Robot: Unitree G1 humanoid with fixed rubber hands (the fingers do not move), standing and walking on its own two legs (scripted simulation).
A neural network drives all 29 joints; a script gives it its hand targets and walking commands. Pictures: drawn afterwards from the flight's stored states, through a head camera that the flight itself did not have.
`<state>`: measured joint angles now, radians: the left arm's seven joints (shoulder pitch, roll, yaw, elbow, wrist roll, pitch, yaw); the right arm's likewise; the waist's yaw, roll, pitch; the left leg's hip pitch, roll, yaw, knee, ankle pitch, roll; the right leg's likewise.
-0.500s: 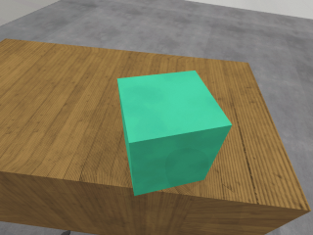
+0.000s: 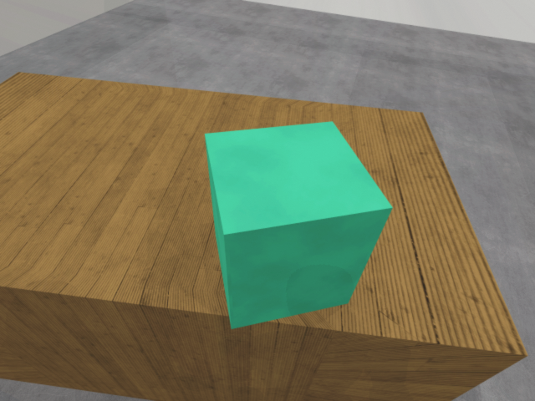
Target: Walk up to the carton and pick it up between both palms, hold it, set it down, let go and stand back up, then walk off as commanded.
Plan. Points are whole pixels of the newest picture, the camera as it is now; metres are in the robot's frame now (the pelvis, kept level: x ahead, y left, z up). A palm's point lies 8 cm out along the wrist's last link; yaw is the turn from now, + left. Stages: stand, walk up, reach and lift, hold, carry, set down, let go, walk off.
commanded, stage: stand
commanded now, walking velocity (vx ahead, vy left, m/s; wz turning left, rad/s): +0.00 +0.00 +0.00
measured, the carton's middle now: (281, 225) +0.39 -0.02 +0.07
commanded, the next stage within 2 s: walk up in 0.16 s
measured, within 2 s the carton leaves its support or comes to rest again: neither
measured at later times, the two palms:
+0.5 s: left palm out of the picture +0.07 +0.28 -0.12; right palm out of the picture +0.06 -0.29 -0.11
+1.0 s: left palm out of the picture +0.07 +0.34 -0.11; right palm out of the picture +0.01 -0.24 -0.13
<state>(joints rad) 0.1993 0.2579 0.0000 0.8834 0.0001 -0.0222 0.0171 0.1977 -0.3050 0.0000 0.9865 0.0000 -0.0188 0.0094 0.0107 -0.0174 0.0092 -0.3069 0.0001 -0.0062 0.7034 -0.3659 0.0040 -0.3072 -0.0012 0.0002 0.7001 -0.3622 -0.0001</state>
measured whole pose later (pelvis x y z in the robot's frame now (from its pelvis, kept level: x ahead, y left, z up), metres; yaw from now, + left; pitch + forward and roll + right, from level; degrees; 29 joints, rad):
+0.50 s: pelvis -0.02 +0.01 +0.00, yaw +0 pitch -3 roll -1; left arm 0.20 0.27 0.00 0.93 0.00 -0.04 0.06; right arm 0.19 -0.37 0.00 0.93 0.00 0.02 0.01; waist -0.01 0.03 0.05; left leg -0.36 0.00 -0.01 0.86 -0.42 0.00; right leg -0.32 0.00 0.00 0.70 -0.34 0.00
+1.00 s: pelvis -0.04 +0.05 -0.01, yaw -6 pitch -2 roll +0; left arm 0.20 0.36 0.00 0.93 0.00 -0.07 0.06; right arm 0.20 -0.34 0.00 0.84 0.00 0.03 0.01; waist -0.01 0.02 0.12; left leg -0.38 -0.01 0.06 0.86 -0.50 0.06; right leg -0.36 0.00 0.01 0.81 -0.42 -0.02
